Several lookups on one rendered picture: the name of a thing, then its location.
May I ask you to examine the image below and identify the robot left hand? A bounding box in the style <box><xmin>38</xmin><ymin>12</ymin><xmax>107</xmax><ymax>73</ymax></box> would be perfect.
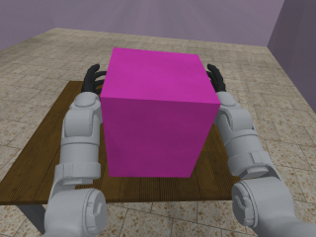
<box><xmin>81</xmin><ymin>63</ymin><xmax>107</xmax><ymax>101</ymax></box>

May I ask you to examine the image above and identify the table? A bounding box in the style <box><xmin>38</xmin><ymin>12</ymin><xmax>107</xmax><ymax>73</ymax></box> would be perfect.
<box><xmin>0</xmin><ymin>81</ymin><xmax>257</xmax><ymax>235</ymax></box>

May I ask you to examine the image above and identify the right robot upper arm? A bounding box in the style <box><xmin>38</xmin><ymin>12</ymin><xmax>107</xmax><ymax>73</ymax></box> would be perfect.
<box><xmin>231</xmin><ymin>176</ymin><xmax>316</xmax><ymax>237</ymax></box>

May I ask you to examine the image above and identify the robot left forearm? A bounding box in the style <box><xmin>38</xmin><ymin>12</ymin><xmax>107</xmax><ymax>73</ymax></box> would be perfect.
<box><xmin>43</xmin><ymin>92</ymin><xmax>103</xmax><ymax>230</ymax></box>

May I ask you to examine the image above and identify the left robot upper arm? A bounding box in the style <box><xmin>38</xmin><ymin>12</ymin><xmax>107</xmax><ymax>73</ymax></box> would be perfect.
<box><xmin>37</xmin><ymin>188</ymin><xmax>108</xmax><ymax>237</ymax></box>

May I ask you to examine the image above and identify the robot right forearm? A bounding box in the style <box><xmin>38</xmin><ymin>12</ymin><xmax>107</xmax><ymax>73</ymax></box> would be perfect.
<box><xmin>213</xmin><ymin>91</ymin><xmax>295</xmax><ymax>214</ymax></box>

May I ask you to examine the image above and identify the robot right hand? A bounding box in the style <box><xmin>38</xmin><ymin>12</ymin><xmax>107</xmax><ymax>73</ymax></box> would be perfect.
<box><xmin>205</xmin><ymin>63</ymin><xmax>226</xmax><ymax>93</ymax></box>

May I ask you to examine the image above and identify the carton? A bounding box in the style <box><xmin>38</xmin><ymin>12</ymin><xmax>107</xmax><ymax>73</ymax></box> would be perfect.
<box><xmin>100</xmin><ymin>47</ymin><xmax>221</xmax><ymax>178</ymax></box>

